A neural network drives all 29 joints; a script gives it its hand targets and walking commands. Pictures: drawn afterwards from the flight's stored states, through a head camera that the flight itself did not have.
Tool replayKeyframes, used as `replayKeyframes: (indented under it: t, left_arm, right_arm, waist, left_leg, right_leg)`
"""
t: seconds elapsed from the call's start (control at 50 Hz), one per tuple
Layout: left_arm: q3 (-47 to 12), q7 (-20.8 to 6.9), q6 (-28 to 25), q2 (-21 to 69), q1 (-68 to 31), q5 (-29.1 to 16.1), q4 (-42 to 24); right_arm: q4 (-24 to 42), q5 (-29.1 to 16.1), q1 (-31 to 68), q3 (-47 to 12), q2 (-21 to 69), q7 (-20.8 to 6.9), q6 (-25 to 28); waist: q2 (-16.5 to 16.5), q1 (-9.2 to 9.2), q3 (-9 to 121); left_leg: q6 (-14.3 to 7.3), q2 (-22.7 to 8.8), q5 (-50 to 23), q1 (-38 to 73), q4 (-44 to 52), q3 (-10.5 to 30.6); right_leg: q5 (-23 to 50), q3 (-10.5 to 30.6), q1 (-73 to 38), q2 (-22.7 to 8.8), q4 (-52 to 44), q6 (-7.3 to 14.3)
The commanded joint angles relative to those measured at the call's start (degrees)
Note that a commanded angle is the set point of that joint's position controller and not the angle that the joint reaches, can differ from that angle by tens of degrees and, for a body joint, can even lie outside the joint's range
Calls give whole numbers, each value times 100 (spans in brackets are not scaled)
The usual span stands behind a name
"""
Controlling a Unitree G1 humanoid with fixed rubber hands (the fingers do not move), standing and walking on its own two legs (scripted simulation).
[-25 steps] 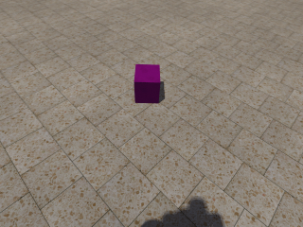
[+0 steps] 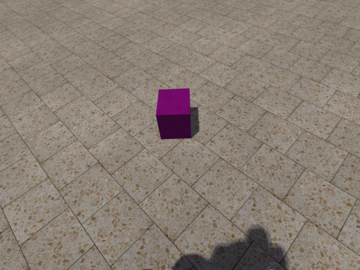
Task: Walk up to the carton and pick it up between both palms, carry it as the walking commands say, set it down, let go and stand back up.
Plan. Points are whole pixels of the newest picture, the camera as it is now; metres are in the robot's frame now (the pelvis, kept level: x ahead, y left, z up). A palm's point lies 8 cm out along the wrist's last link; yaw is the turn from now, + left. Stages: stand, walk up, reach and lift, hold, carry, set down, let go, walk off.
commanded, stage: walk up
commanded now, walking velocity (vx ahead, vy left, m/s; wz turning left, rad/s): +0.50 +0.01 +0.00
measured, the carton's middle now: (175, 114) +1.19 +0.11 -0.65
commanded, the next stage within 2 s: none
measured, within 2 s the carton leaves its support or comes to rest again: neither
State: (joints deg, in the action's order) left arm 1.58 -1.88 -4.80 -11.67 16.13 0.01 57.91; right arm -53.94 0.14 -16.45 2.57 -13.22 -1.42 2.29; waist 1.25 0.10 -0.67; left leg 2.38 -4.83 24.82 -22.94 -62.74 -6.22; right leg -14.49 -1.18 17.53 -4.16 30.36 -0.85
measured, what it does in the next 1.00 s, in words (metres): walks ahead: left foot, then right foot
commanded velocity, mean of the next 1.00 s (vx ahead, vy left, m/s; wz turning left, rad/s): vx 0.50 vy -0.03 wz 0.00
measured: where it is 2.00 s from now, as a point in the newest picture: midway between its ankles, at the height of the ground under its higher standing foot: (189, 199)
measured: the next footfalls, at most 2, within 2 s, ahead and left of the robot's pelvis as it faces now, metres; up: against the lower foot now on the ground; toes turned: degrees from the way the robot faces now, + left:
left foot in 0.26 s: +0.23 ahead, +0.17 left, +0.00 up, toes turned +7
right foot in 0.72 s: +0.38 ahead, -0.13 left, +0.00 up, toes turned -4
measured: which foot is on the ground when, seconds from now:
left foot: up 0.00-0.24, down 0.26-0.72, up 0.74-1.00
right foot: down 0.00-0.26, up 0.28-0.70, down 0.72-1.00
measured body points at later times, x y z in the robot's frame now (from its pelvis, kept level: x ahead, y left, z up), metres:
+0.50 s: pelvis +0.19 +0.06 +0.00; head +0.19 +0.08 +0.45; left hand +0.27 +0.30 -0.15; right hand +0.23 -0.20 -0.13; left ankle +0.19 +0.16 -0.74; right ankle +0.14 -0.11 -0.66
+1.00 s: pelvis +0.38 +0.01 +0.00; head +0.40 -0.02 +0.45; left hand +0.33 +0.26 -0.13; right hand +0.45 -0.24 -0.15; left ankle +0.39 +0.14 -0.66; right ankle +0.34 -0.12 -0.74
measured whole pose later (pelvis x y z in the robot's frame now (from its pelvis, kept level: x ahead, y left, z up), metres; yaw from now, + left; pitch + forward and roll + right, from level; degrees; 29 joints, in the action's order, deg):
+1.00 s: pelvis +0.38 +0.01 +0.00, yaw -1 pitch +2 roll +2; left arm 2.0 -0.4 -4.4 -11.4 26.2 0.0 59.8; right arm -54.9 0.1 -11.9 2.4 -12.7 -3.0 0.5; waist 1.3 0.1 -0.1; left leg 2.5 -4.7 20.6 -31.0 -60.6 -6.3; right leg -17.6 -2.0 10.7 -4.5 26.5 -1.1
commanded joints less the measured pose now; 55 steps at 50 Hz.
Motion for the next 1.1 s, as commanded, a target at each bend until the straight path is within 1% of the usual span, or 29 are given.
replayKeyframes:
  t: [0.0, 0.04, 0.08, 0.14, 0.2, 0.22, 0.24, 0.26, 0.28, 0.3, 0.32, 0.38, 0.5, 0.56, 0.6, 0.64, 0.66, 0.68, 0.7, 0.72, 0.74, 0.76, 0.82, 0.86, 0.9, 0.98, 1.02, 1.06, 1.08]
  left_arm:
    - [195, 165, -69, -778, 834, 169, 9]
    - [274, 186, -86, -962, 1036, 154, -75]
    - [288, 216, -57, -993, 1082, 141, -103]
    - [245, 168, 24, -820, 659, 138, -262]
    - [360, 162, 64, -1128, 658, 100, -306]
    - [318, 148, 40, -1011, 713, 67, -368]
    - [294, 157, 7, -961, 600, 21, -445]
    - [217, 133, -6, -611, 575, 12, -627]
    - [269, 124, 97, -551, 414, 140, -620]
    - [340, 81, 176, -727, 58, 152, -607]
    - [315, 32, 179, -626, 20, 116, -572]
    - [238, -41, 305, -221, 439, 182, -248]
    - [210, -122, 395, -318, -606, 160, -440]
    - [157, -180, 358, -296, -1208, 169, -571]
    - [111, -207, 309, -299, -1383, 117, -612]
    - [88, -159, 248, -314, -1331, 85, -573]
    - [87, -154, 216, -301, -1142, 92, -506]
    - [130, -97, 130, -449, -556, 111, -334]
    - [244, -20, 35, -782, 405, 138, -31]
    - [472, 105, -51, -1650, 1486, 218, 211]
    - [553, 140, -66, -2102, 1794, 257, 234]
    - [457, 120, -49, -1743, 1531, 196, 352]
    - [286, 141, -113, -956, 729, 193, 62]
    - [268, 166, -122, -863, 925, 213, 45]
    - [323, 283, -108, -1057, 1425, 185, 140]
    - [340, 336, -69, -911, 1465, 159, -21]
    - [341, 268, -41, -900, 992, 191, -203]
    - [342, 217, 46, -999, 650, 182, -306]
    - [371, 213, 71, -1064, 773, 174, -302]
  right_arm:
    - [605, 163, 573, 164, -429, -78, -17]
    - [538, 176, 787, 164, -434, -89, -65]
    - [603, 141, 1018, 95, -275, -126, -60]
    - [628, 81, 1148, -12, -169, -161, -12]
    - [320, 89, 606, 20, -231, -75, 104]
    - [46, 96, 23, 93, -481, -37, 170]
    - [-150, 122, -777, 238, -873, 36, 221]
    - [-355, 163, -1562, 416, -1481, 118, 234]
    - [-383, 184, -1953, 414, -1795, 162, 200]
    - [-396, 137, -1654, 325, -1675, 178, 159]
    - [-275, 167, -1065, 250, -1356, 154, 161]
    - [-226, 165, -462, 82, -655, 143, 256]
    - [-159, 154, -707, 226, -901, 136, 265]
    - [-139, 140, -849, 267, -1031, 161, 215]
    - [-111, 180, -683, 279, -1112, 152, 161]
    - [-140, 163, -589, 283, -1199, 156, 116]
    - [-83, 159, -398, 310, -1284, 145, 78]
    - [13, 105, -151, 349, -1362, 136, 87]
    - [50, 103, 48, 272, -1083, 137, 106]
    - [202, 120, 2, 188, -707, 116, 161]
    - [472, 115, -41, 126, -405, 110, 161]
    - [521, 205, 370, 154, -481, 74, 131]
    - [474, 154, 781, 196, -521, -21, 83]
    - [480, 178, 838, 181, -466, -74, -19]
    - [473, 226, 844, 174, -445, -151, -138]
    - [541, 196, 1250, 109, -299, -192, -140]
    - [571, 110, 1342, 51, -209, -211, -92]
    - [510, 87, 1223, 1, -194, -195, -9]
    - [430, 97, 1044, -5, -224, -171, 53]
  waist:
    - [-1135, 401, 416]
    - [-808, 516, 231]
    - [-1060, 511, 21]
    - [-1604, 297, -236]
    - [-1303, 55, 274]
    - [-693, -142, 815]
    - [-36, -494, 1465]
    - [1700, -813, 1605]
    - [1412, -939, 1285]
    - [571, -796, 615]
    - [301, -563, -10]
    - [653, -171, -462]
    - [1009, -293, -506]
    - [804, -438, -544]
    - [1169, -430, -414]
    - [1091, -348, -95]
    - [1123, -194, 36]
    - [798, 181, 394]
    - [316, 657, 945]
    - [-1479, 1113, 1513]
    - [-2337, 997, 1341]
    - [-1662, 845, 773]
    - [-853, 483, 253]
    - [-1023, 502, 296]
    - [-585, 558, 458]
    - [-806, 603, 80]
    - [-1358, 432, -340]
    - [-1849, 233, -286]
    - [-1640, 206, -122]
  left_leg:
    - [-85, -143, -432, -1309, 112, 288]
    - [-6, -195, -564, -1432, 511, 250]
    - [20, -286, -694, -1337, 1127, 263]
    - [50, -12, -970, -304, 2437, -146]
    - [18, 193, -1482, 837, 3672, -435]
    - [-11, 281, -1594, 1772, 3716, -505]
    - [-175, -243, -1190, 2813, 3802, 68]
    - [-556, -1823, -410, 3529, 4561, 2183]
    - [-823, -2508, 523, 3629, 5123, 3935]
    - [-672, -2516, 1080, 2870, 5245, 3953]
    - [-612, -2245, 1211, 2067, 5282, 3378]
    - [-564, -1577, 38, 1273, 5412, 1894]
    - [-802, -1471, -835, 1716, 5470, 1251]
    - [-911, -1537, -1106, 2075, 5398, 1199]
    - [-889, -1381, -1538, 2246, 5166, 868]
    - [-916, -1432, -2376, 2456, 4741, 780]
    - [-851, -1343, -2610, 2270, 4437, 546]
    - [-707, -1153, -2851, 1920, 3742, 334]
    - [-476, -633, -2563, 1018, 2373, -40]
    - [-280, -20, -765, -430, 502, -92]
    - [-227, 517, 1039, -1627, -478, 290]
    - [-241, 216, 611, -1726, -787, 794]
    - [-137, -218, -340, -1750, -465, 523]
    - [-47, -165, -413, -1574, -65, 328]
    - [16, -175, -655, -1804, -145, 451]
    - [108, -268, -883, -1876, 743, 309]
    - [77, -379, -1158, -1201, 1887, 331]
    - [82, -11, -1068, -175, 2910, -120]
    - [81, 74, -1290, 255, 3309, -260]
  right_leg:
    - [1685, 1450, -1770, -1339, -1438, 762]
    - [1565, 1466, -1745, -1560, -1574, 866]
    - [1024, 1252, -1494, -1589, -1774, 935]
    - [50, 587, -672, -993, -1998, 769]
    - [372, 421, -710, -964, -1173, 698]
    - [865, 151, -554, -668, -330, 548]
    - [983, -114, -108, -393, 858, 394]
    - [-1046, -418, 1338, 222, 2542, 130]
    - [-1710, 134, 2388, 338, 3585, 51]
    - [-1167, 511, 2525, -56, 3883, 34]
    - [-531, 487, 2365, -240, 3761, 34]
    - [144, 248, 1778, -406, 3454, -89]
    - [305, -134, 1823, -275, 2234, -154]
    - [345, -209, 1835, -234, 1396, -185]
    - [62, -388, 1526, -116, 736, -153]
    - [-249, -589, 1247, -10, 238, -122]
    - [-92, -826, 751, 109, -97, -118]
    - [323, -1037, -241, 303, -627, -91]
    - [514, -623, -1836, 87, -587, 2]
    - [241, 1248, -3149, -1300, -894, 262]
    - [291, 3775, -3360, -2312, -1690, 764]
    - [605, 3794, -2757, -2142, -1619, 1063]
    - [1910, 1839, -2187, -1522, -1317, 806]
    - [2338, 1535, -2090, -1498, -1351, 729]
    - [3352, 1625, -2478, -1786, -1155, 725]
    - [2277, 1266, -2132, -1750, -1517, 848]
    - [854, 821, -1322, -1478, -1823, 742]
    - [0, 352, -812, -972, -1856, 630]
    - [132, 378, -805, -998, -1613, 636]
